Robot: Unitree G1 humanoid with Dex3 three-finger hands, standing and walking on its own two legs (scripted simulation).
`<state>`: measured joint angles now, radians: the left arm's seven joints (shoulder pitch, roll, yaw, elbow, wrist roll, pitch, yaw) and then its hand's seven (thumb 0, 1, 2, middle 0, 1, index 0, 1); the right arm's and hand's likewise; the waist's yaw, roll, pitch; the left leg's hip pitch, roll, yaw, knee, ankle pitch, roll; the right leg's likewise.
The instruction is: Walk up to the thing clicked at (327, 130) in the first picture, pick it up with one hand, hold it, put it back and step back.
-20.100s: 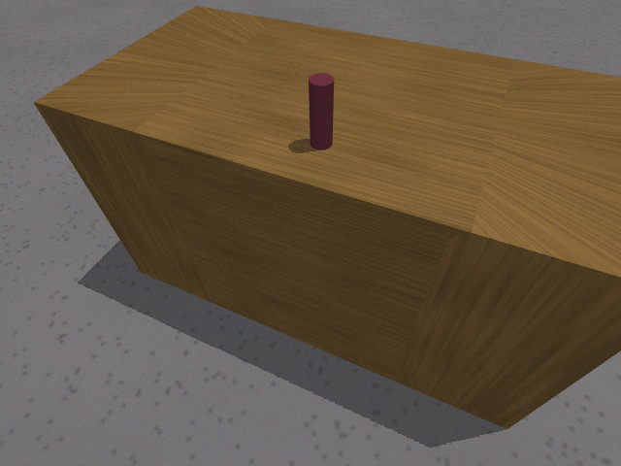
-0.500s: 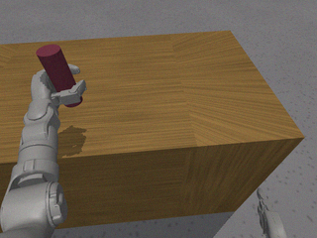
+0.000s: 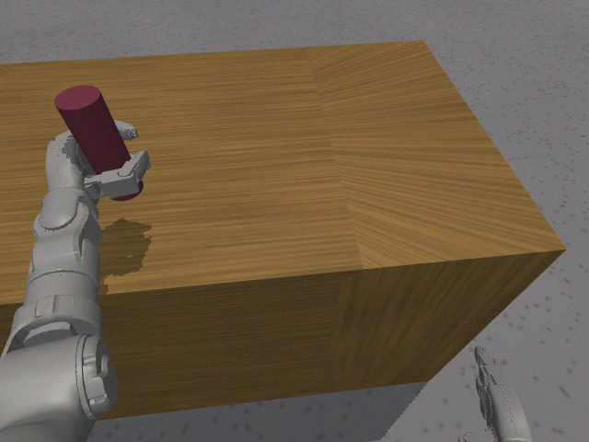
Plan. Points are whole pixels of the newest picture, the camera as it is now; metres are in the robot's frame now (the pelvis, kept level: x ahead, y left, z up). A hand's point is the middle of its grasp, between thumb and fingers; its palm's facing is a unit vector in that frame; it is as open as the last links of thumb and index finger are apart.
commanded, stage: lower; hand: left
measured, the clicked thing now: (104, 148) +0.46 +0.22 +0.17
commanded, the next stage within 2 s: loosen in 1.18 s
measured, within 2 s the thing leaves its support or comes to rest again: rests again in 1.08 s
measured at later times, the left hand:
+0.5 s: hand (138, 187) +0.47 +0.21 +0.09, palm faces +0.15 -0.99 +0.00, open 6.2 cm
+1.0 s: hand (145, 200) +0.47 +0.21 +0.06, palm faces +0.15 -0.99 -0.01, open 6.2 cm
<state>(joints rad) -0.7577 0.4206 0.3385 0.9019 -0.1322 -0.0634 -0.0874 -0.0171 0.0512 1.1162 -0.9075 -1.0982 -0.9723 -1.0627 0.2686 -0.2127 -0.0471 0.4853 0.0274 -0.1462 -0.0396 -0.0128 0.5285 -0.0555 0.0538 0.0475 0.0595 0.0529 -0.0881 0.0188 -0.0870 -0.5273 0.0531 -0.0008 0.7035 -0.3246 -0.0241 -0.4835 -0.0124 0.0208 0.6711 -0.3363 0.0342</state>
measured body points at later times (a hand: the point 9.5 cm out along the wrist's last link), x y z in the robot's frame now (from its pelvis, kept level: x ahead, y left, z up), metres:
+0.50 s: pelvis +0.00 +0.00 -0.02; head +0.07 +0.02 +0.43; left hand +0.46 +0.26 +0.09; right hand +0.15 -0.26 -0.07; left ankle +0.01 +0.13 -0.72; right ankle +0.00 -0.14 -0.72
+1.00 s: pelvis +0.00 +0.01 -0.03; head +0.08 +0.03 +0.41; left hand +0.46 +0.26 +0.06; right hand +0.15 -0.25 -0.06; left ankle +0.01 +0.13 -0.72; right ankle +0.00 -0.14 -0.72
